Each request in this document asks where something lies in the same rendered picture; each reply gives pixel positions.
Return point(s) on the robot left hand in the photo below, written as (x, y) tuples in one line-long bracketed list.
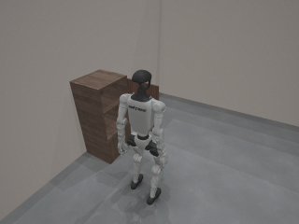
[(121, 146)]

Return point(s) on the robot left upper arm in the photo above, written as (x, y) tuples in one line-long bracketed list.
[(122, 120)]

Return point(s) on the robot right upper arm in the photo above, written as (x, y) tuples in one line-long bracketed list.
[(158, 108)]

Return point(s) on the robot left forearm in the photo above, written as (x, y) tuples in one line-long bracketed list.
[(121, 132)]

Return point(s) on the robot left foot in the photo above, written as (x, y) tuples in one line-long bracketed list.
[(135, 184)]

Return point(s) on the robot right hand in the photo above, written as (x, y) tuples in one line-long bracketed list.
[(163, 161)]

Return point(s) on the cupboard door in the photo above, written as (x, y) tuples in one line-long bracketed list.
[(152, 91)]

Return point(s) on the robot right forearm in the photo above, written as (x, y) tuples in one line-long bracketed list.
[(160, 143)]

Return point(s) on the right robot shin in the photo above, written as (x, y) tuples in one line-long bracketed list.
[(155, 182)]

